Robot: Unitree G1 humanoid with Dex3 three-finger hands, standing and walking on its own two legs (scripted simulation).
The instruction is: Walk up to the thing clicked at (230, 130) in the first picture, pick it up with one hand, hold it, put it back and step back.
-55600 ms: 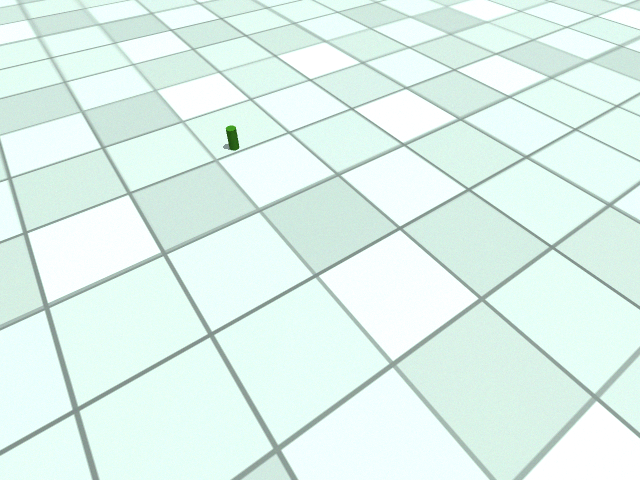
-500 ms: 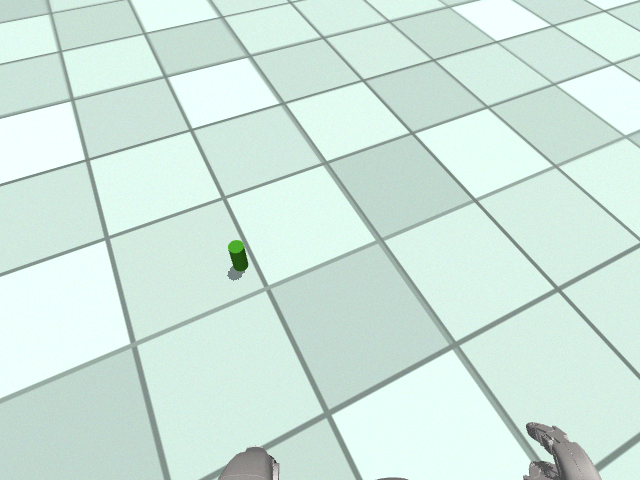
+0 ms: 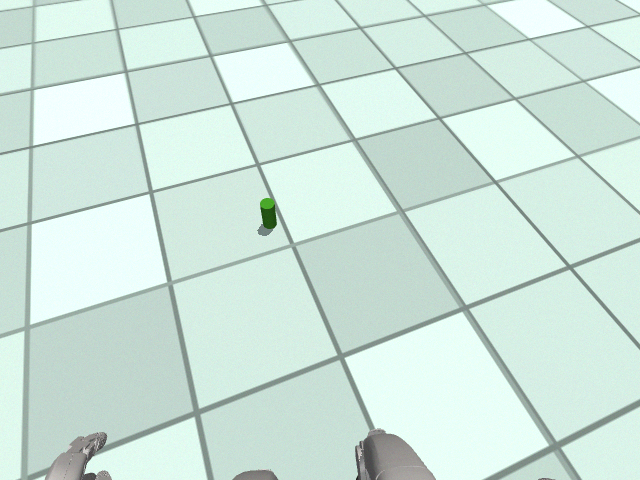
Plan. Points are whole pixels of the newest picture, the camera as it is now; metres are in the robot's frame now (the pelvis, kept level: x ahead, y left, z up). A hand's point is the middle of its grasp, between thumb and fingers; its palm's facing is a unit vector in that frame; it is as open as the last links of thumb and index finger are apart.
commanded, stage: step back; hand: left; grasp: from above
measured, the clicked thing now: (268, 213) +1.04 +0.17 -0.69
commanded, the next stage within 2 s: stand in 1.22 s
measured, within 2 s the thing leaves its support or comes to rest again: neither
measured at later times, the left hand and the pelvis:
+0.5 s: hand out of the picture -0.05 +0.27 -0.13, palm faces -0.02 -0.91 -0.41, open 7.4 cm; pelvis -0.10 +0.00 +0.01, yaw -3 degrees
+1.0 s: hand out of the picture +0.01 +0.26 -0.13, palm faces -0.01 -0.93 -0.37, open 7.4 cm; pelvis -0.08 +0.00 +0.01, yaw -1 degrees
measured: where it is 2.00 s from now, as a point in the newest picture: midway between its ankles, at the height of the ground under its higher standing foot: outside the picture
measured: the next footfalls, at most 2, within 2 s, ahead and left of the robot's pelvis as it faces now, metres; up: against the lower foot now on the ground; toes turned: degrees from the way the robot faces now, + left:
right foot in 0.24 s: -0.06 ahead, -0.13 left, +0.00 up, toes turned -4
left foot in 0.52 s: +0.00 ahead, +0.13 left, +0.00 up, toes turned -1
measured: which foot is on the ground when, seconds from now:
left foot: down 0.00-0.28, up 0.30-0.50, down 0.52-1.00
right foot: up 0.00-0.22, down 0.24-1.00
